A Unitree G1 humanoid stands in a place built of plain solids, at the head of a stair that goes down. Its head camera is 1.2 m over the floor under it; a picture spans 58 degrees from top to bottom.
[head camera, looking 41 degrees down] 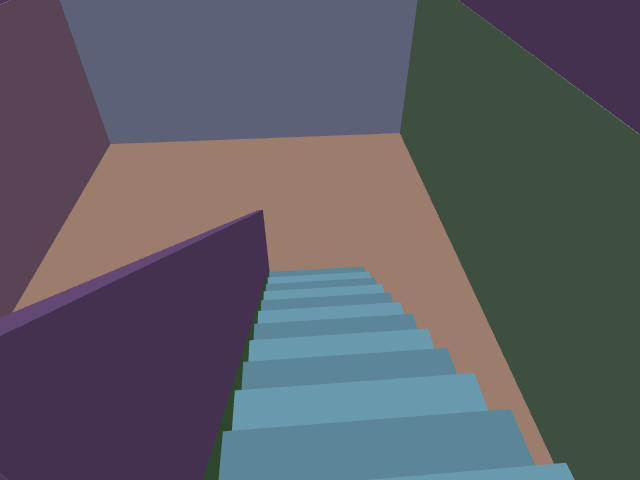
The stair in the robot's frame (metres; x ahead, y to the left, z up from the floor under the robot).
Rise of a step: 0.20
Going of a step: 0.28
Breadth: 1.11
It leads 5 degrees to the left of straight ahead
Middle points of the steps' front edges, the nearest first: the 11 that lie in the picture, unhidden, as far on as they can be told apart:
0.79 -0.19 -0.39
1.07 -0.17 -0.59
1.35 -0.14 -0.78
1.63 -0.12 -0.98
1.90 -0.10 -1.17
2.18 -0.08 -1.37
2.46 -0.05 -1.57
2.74 -0.03 -1.76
3.02 -0.01 -1.96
3.29 0.01 -2.16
3.57 0.04 -2.35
